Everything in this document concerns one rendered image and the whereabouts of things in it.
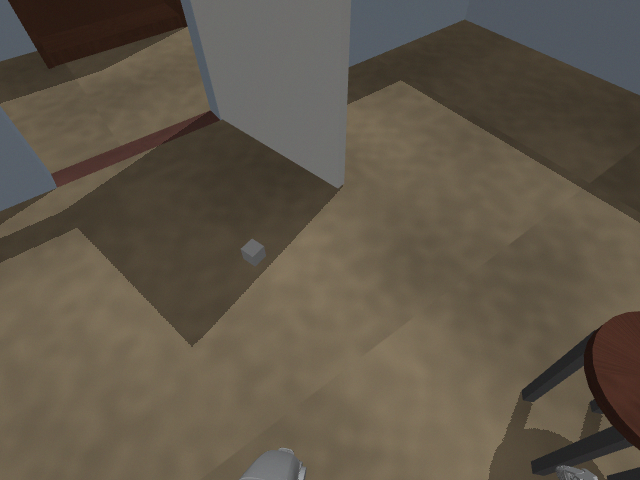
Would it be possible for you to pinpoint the cube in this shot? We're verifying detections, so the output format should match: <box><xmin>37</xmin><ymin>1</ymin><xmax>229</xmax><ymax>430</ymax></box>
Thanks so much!
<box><xmin>241</xmin><ymin>239</ymin><xmax>266</xmax><ymax>266</ymax></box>

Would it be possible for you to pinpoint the bookshelf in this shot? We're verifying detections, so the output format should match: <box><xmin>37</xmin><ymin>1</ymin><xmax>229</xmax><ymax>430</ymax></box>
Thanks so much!
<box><xmin>8</xmin><ymin>0</ymin><xmax>187</xmax><ymax>69</ymax></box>

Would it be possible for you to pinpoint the stool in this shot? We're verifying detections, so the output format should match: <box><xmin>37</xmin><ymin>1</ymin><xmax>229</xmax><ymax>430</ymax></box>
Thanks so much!
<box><xmin>522</xmin><ymin>311</ymin><xmax>640</xmax><ymax>480</ymax></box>

